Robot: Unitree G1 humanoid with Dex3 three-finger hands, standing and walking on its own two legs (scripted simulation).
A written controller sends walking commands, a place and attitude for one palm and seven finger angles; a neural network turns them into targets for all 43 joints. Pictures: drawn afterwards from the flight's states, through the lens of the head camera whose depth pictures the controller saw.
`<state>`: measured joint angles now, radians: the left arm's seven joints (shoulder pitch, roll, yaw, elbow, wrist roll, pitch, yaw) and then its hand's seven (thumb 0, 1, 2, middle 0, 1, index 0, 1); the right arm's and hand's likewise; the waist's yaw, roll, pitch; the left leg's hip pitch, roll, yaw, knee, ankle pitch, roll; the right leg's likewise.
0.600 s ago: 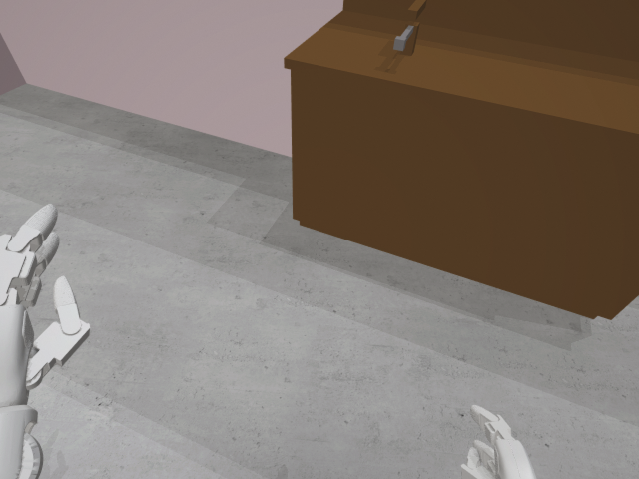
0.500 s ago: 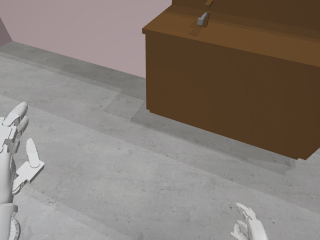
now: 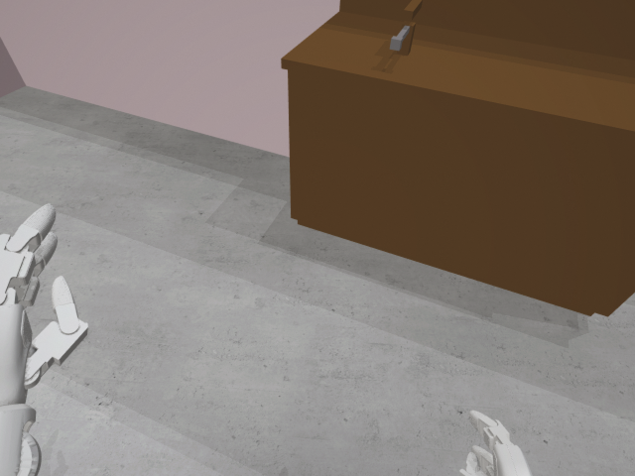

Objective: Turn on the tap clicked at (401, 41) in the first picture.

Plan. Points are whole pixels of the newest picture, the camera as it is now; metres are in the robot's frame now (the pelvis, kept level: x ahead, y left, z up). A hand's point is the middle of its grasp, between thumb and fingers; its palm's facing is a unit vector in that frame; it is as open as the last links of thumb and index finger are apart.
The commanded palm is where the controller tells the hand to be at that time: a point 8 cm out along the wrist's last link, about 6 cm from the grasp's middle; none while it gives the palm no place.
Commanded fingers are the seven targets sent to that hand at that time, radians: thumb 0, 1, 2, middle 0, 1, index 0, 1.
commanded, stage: walk to a spot facing it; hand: left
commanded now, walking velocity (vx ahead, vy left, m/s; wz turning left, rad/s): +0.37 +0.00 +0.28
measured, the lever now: (396, 43) +1.18 -0.15 +0.09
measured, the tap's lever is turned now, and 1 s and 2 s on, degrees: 0 0 0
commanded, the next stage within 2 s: turn to face it in 1.16 s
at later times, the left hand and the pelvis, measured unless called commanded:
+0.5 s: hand (104, 241) +0.31 +0.25 +0.17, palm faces +0.43 -0.81 -0.41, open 7.4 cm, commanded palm +0.24 +0.30 +0.18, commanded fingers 0.00 0.90 0.90 -0.20 -0.30 -0.20 -0.30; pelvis +0.10 +0.01 +0.00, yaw +4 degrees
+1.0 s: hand (116, 185) +0.39 +0.27 +0.18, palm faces +0.62 -0.68 -0.38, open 7.4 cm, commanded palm +0.33 +0.30 +0.18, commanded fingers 0.00 0.90 0.90 -0.20 -0.30 -0.20 -0.30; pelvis +0.25 -0.01 +0.00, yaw +15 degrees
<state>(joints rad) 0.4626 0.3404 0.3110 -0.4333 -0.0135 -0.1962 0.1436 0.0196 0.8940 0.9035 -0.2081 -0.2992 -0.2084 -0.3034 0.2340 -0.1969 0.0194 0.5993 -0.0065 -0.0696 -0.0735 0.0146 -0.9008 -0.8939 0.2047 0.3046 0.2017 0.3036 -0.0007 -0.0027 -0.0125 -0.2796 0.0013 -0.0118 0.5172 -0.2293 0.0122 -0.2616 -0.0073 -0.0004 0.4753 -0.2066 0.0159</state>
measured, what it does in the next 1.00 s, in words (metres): walks ahead, turning left: right foot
